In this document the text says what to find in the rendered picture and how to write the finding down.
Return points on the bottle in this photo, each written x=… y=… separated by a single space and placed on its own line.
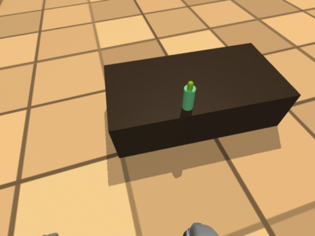
x=188 y=96

